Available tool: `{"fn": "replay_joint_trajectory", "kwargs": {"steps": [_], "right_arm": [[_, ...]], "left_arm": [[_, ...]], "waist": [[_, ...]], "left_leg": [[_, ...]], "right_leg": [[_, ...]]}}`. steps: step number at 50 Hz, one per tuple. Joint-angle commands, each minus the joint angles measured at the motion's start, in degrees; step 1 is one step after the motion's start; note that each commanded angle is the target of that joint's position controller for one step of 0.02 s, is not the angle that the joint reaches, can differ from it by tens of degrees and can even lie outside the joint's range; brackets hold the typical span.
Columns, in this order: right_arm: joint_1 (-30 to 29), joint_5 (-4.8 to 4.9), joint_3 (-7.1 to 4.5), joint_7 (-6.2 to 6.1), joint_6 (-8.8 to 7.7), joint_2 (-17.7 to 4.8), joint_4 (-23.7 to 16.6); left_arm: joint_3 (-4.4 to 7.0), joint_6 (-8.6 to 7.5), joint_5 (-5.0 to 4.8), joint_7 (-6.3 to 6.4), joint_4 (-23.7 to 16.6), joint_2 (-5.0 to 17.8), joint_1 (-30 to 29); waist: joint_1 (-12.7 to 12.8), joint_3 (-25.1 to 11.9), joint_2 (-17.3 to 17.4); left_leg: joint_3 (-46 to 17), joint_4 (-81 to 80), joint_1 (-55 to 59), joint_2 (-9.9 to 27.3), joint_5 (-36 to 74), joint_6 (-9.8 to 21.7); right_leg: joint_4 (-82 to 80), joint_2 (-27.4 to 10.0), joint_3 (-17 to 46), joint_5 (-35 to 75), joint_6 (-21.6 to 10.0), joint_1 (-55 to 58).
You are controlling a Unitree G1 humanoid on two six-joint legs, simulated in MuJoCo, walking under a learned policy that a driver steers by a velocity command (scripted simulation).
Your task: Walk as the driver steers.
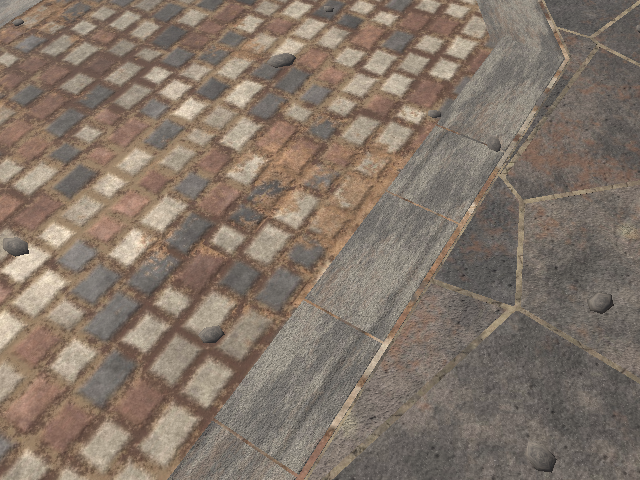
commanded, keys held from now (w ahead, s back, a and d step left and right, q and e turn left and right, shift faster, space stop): e+shift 0.14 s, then q+shift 0.76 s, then shift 0.10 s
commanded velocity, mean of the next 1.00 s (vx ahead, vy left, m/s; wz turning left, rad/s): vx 0.08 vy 0.00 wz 0.25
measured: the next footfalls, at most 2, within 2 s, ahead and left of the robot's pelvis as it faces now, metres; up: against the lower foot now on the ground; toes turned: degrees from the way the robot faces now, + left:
left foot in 0.50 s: +0.28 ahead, +0.17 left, +0.00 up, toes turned -8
right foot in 0.94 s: +0.35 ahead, -0.03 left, +0.00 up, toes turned +29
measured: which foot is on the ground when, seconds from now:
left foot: up 0.00-0.48, down 0.50-0.94, up 0.96-1.00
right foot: down 0.00-0.52, up 0.54-0.92, down 0.94-1.00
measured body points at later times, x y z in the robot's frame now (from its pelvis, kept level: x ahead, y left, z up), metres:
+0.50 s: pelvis +0.20 +0.06 +0.03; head +0.21 +0.06 +0.48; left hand +0.40 +0.30 -0.06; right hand +0.30 -0.23 -0.06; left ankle +0.24 +0.18 -0.70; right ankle +0.14 -0.01 -0.70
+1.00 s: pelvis +0.25 +0.04 +0.04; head +0.28 +0.04 +0.49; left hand +0.30 +0.37 -0.04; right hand +0.51 -0.18 -0.04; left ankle +0.22 +0.17 -0.67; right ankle +0.31 -0.05 -0.70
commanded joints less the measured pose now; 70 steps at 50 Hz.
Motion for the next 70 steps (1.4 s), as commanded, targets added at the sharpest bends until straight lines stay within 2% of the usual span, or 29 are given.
{"fn": "replay_joint_trajectory", "kwargs": {"steps": [1, 3, 6, 11, 14, 17, 19, 22, 24, 25, 26, 27, 29, 31, 38, 46, 47, 48, 49, 50, 52, 55, 59, 62, 65, 66, 67, 68, 70], "right_arm": [[2.3, -0.84, -2.26, -1.45, -0.47, -10.4, -6.3], [1.8, -1.37, -2.71, -1.53, 1.17, -10.8, -6.0], [-1.7, -2.45, -1.89, -1.83, 1.91, -6.9, -6.6], [-3.1, -1.43, -1.24, -1.43, 2.89, -5.5, -5.5], [-5.4, -1.3, -0.41, -0.57, 2.1, -4.0, -5.5], [-6.6, -0.33, -1.2, -0.01, 1.63, -6.6, -5.8], [-7.3, 0.29, -2.12, 0.44, 1.65, -9.4, -7.3], [-4.8, 0.7, -2.04, 1.72, 1.76, -8.4, -7.7], [-0.9, 0.6, -2.09, 2.13, 1.93, -7.7, -7.0], [1.9, 0.25, -2.88, 1.88, 1.94, -10.0, -6.8], [4.4, -0.39, -4.73, 1.47, 1.81, -16.1, -7.0], [7.8, -0.16, -4.93, 0.87, 2.51, -14.7, -6.2], [7.4, -0.02, -4.06, 0.02, 3.22, -10.7, -6.9], [3.4, 1.26, -4.43, -0.99, 4.48, -10.7, -8.3], [2.2, 0.93, -6.06, -2.98, 7.65, -12.8, -9.9], [-1.8, 1.34, -5.77, -2.66, 8.6, -11.3, -12.0], [2.7, 0.7, -4.69, -2.45, 8.64, -8.0, -11.1], [5.1, 0.53, -4.12, -2.37, 8.4, -6.3, -11.7], [5.4, -0.25, -5.5, -2.21, 7.57, -11.7, -11.7], [4.7, -0.08, -6.28, -2.13, 7.48, -14.3, -10.4], [3.6, -0.86, -5.29, -2.63, 7.91, -11.0, -8.6], [2.6, -1.72, -2.39, -1.96, 7.27, -4.1, -9.0], [-2.7, 0.0, -3.07, -2.24, 5.85, -6.3, -9.8], [-0.7, 0.72, -3.42, -2.23, 5.02, -6.7, -8.4], [4.8, 0.48, -4.27, -1.67, 4.13, -7.8, -5.3], [5.9, -0.3, -4.78, -1.91, 4.47, -10.0, -5.3], [3.0, -2.47, -5.57, -1.39, 5.07, -13.6, -5.4], [-1.0, -3.78, -4.68, -1.37, 4.84, -9.8, -7.3], [-5.8, -2.58, -3.34, -1.96, 4.55, -5.7, -8.5]], "left_arm": [[2.92, -2.44, -0.85, 0.39, -6.0, 9.3, 1.1], [2.98, -2.03, 0.32, 1.38, -6.3, 8.6, -1.3], [2.98, -0.66, -0.47, 3.48, -4.6, 8.4, 1.0], [0.74, 2.23, -0.27, 6.27, -3.5, 3.9, 0.8], [-1.35, 1.84, 1.52, 6.15, -1.7, -0.3, 1.1], [-1.36, 0.68, 2.92, 4.6, 0.2, 1.5, 1.3], [-0.23, 1.1, 2.25, 4.41, 1.2, 4.8, 1.7], [0.25, 2.54, 0.87, 5.39, 1.6, 5.2, 1.7], [0.5, 3.06, 0.05, 5.93, 0.9, 5.1, -0.8], [0.75, 2.73, 0.21, 6.14, 0.0, 5.1, -2.2], [0.84, 2.07, 1.59, 6.1, -2.3, 4.6, -3.8], [0.5, 1.85, 2.84, 5.76, -3.3, 3.5, -8.2], [0.12, 1.41, 1.11, 4.6, -1.7, 1.6, -5.4], [0.24, 1.75, 0.89, 4.67, -1.6, 1.5, -7.7], [0.65, 0.42, -0.19, 4.32, 0.4, 1.1, -8.6], [2.74, -1.52, -0.44, 3.3, 3.2, 4.3, -3.6], [3.08, -1.2, 0.14, 3.51, 2.8, 6.4, -3.9], [3.16, -0.41, 1.9, 3.67, 1.7, 9.7, -6.3], [2.94, -0.63, 3.28, 3.54, 1.6, 8.0, -5.9], [2.04, -0.72, 2.46, 3.74, 0.8, 5.2, -8.3], [0.68, -0.28, 0.7, 4.14, 1.3, 2.5, -8.5], [-1.56, -0.01, 0.58, 3.71, 3.4, -0.8, -7.7], [1.99, 1.8, -0.29, 3.9, 3.5, 9.1, -1.0], [2.43, 2.12, -1.65, 4.24, 2.8, 8.5, -1.5], [2.48, 2.88, -2.89, 5.28, 1.7, 6.3, -3.3], [1.83, 2.95, -2.3, 5.3, 1.4, 3.5, -1.9], [1.67, 2.48, -2.05, 5.12, -0.2, 2.2, -1.2], [3.16, 2.3, -1.31, 5.06, 1.5, 6.9, 1.8], [4.02, 3.5, -1.62, 4.95, 3.7, 7.3, 4.4]], "waist": [[-1.9, -14.7, 5.2], [-3.1, -12.7, 3.4], [-1.8, -13.8, 3.6], [0.5, -16.6, -1.9], [2.7, -14.9, -3.9], [4.2, -10.8, -4.9], [4.6, -8.5, -5.5], [3.6, -8.9, -4.6], [0.9, -10.3, -3.1], [-0.4, -12.8, 0.2], [0.0, -15.5, 9.9], [-3.2, -15.6, 18.3], [-1.8, -17.4, 6.5], [-1.1, -14.9, 2.5], [-0.8, -16.1, 9.1], [1.2, -14.4, 11.8], [-1.1, -17.1, 3.8], [-3.7, -14.2, -11.2], [-2.9, -12.4, -12.0], [-3.1, -10.1, -8.2], [-1.8, -8.6, -4.8], [-2.2, -8.2, -6.6], [2.5, -8.6, -10.7], [1.2, -10.6, -10.7], [-1.7, -14.2, -8.4], [-1.2, -15.9, -0.9], [0.6, -11.7, 16.4], [1.0, -10.7, 12.1], [2.9, -9.8, 7.4]], "left_leg": [[-7.3, -0.1, -23.9, 1.0, 5.6, 0.8], [-7.5, -6.1, -18.4, 2.3, 6.2, -0.3], [-5.8, -13.4, -18.3, 1.0, 8.6, -2.9], [-2.6, -24.0, -18.6, 2.4, 25.5, -4.7], [-2.4, -32.0, -14.0, 4.8, 31.8, -3.0], [-1.8, -37.3, -12.5, 4.3, 25.2, -0.3], [-0.8, -37.8, -17.7, 3.0, 15.2, 1.2], [-0.4, -40.3, -20.5, 2.3, 10.8, 2.6], [-0.4, -47.5, -14.1, 1.4, 18.9, 4.2], [-5.3, -50.5, -6.1, 2.8, 34.6, 6.6], [-19.6, -51.3, 3.0, 10.4, 54.9, 13.3], [-31.7, -56.0, 12.9, 18.4, 66.8, 21.8], [-28.1, -53.9, 16.6, 16.2, 61.0, 18.7], [-23.5, -54.3, 14.3, 11.9, 54.4, 15.1], [-26.5, -55.2, 8.9, 6.6, 44.8, 12.8], [-31.6, -52.0, -0.2, 1.5, 26.3, 8.3], [-26.4, -43.9, -4.2, -2.6, 7.8, 6.0], [-15.8, -33.0, -15.0, -11.2, -7.9, 3.5], [-13.9, -20.4, -17.1, -7.5, -7.3, 0.9], [-12.2, -15.2, -17.0, -5.0, -3.1, -0.2], [-11.2, -11.2, -15.7, -5.1, 2.4, -1.8], [-5.2, -23.0, -10.3, -1.3, 4.7, -3.5], [-1.9, -39.5, -8.4, -3.5, 1.9, -3.9], [-4.1, -48.4, -6.1, -4.0, 6.3, -2.2], [-3.8, -61.8, 9.7, -0.6, 21.3, 0.8], [-9.6, -60.7, 17.6, 8.2, 28.0, 4.3], [-21.0, -61.1, 14.8, 19.0, 41.1, 12.6], [-20.1, -60.2, 11.7, 23.2, 48.1, 16.4], [-9.9, -58.5, 10.0, 17.2, 47.8, 13.3]], "right_leg": [[-23.9, -18.2, 41.9, 6.5, -9.1, 28.5], [-23.8, -14.8, 33.9, 18.9, -7.7, 20.0], [-20.3, -11.6, 26.9, 34.8, -7.2, 16.4], [-16.8, -9.3, 19.7, 29.3, -0.8, 17.8], [-18.2, -11.0, 18.8, 22.3, 0.1, 17.4], [-17.9, -14.8, 19.7, 23.0, -1.7, 19.4], [-15.4, -17.3, 21.6, 28.2, -3.1, 24.6], [-11.6, -19.7, 23.0, 36.0, -4.1, 32.1], [-7.9, -17.5, 19.7, 39.1, -1.9, 31.0], [-2.2, -13.2, 15.5, 36.4, 1.3, 26.6], [9.2, -4.0, 9.5, 22.0, 6.9, 16.5], [22.3, 4.2, 6.3, -23.1, 11.6, 0.1], [31.3, 0.0, 12.5, -26.9, 12.4, -5.1], [25.2, -2.3, 12.1, -20.3, 13.4, -6.9], [4.0, 0.3, 11.4, -11.8, 15.5, 2.2], [-21.4, -3.7, 11.1, 1.5, 12.4, 21.1], [-23.1, -13.1, 19.0, 2.5, 8.5, 28.2], [-24.7, -23.4, 32.8, 8.2, 0.6, 29.2], [-25.8, -28.6, 39.3, 7.0, -5.2, 23.1], [-25.0, -26.2, 33.6, 4.9, -5.0, 20.4], [-24.0, -19.2, 26.2, 0.5, -1.8, 18.8], [-24.3, -14.0, 21.5, 2.7, -0.6, 18.2], [-21.6, -14.3, 28.8, 8.8, -2.0, 24.9], [-20.9, -15.3, 34.7, 13.1, -1.9, 28.2], [-16.6, -11.3, 32.0, 10.3, 3.0, 19.9], [-8.1, -7.5, 26.4, -1.9, 6.1, 10.9], [-0.2, 0.7, 14.1, -21.7, 9.7, -1.3], [13.4, -3.4, 13.3, -27.1, 12.3, -2.0], [22.7, -5.2, 11.1, -21.1, 14.1, -2.4]]}}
